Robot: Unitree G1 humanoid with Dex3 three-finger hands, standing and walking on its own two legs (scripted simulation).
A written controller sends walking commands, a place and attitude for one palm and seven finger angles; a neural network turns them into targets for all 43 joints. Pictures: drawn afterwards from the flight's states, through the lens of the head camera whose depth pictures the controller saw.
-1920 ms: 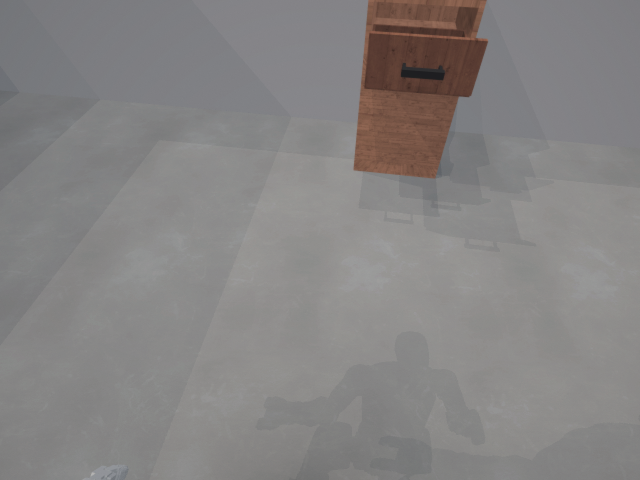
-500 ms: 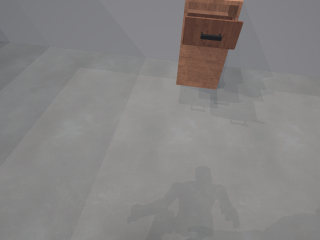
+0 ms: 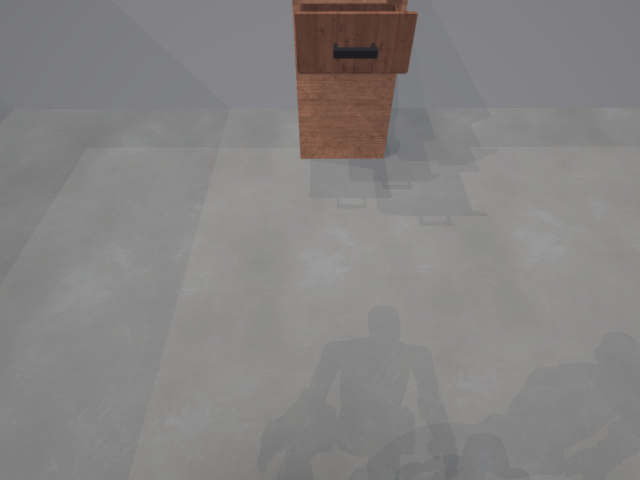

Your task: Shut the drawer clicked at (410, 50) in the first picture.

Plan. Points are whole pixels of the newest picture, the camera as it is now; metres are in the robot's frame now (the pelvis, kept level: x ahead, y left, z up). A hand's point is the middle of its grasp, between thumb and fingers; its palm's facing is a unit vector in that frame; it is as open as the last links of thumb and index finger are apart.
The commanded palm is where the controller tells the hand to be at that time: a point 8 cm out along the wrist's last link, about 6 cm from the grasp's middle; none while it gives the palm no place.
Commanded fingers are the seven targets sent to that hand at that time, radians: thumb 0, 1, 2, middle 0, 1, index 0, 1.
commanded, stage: walk to a spot facing it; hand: left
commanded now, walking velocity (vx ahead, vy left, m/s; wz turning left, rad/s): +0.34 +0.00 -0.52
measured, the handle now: (354, 49) +1.30 -0.02 -0.07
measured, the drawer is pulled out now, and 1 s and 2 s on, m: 0.30 0.30 0.30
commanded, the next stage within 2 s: turn to face it in 1.62 s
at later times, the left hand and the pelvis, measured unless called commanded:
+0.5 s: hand (180, 418) +0.23 +0.25 -0.18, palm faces -0.16 -0.97 -0.19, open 7.4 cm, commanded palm none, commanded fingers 0.00 0.90 0.90 -0.20 -0.30 -0.20 -0.30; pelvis +0.20 +0.04 +0.00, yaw -14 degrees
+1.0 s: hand (325, 231) +0.62 +0.04 -0.16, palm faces -0.51 -0.85 -0.16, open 7.4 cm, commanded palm none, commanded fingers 0.00 0.90 0.90 -0.20 -0.30 -0.20 -0.30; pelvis +0.41 -0.05 +0.00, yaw -27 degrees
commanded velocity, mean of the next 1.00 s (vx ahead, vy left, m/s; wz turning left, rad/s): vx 0.35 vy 0.00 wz -0.41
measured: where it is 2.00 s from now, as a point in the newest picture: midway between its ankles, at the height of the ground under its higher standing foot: (408, 318)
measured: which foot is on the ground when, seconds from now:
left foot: down 0.00-0.00, up 0.02-0.38, down 0.40-0.94, up 0.96-1.00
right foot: down 0.00-0.40, up 0.42-0.92, down 0.94-1.00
